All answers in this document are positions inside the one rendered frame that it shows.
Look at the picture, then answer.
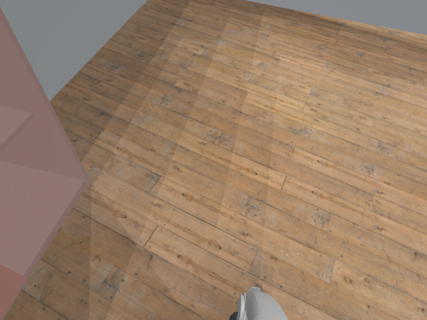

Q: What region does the wardrobe door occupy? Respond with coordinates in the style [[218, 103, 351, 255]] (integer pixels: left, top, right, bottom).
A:
[[0, 264, 26, 319]]

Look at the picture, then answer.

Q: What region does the right robot thigh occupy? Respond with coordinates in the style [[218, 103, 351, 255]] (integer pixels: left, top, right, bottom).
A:
[[238, 291, 289, 320]]

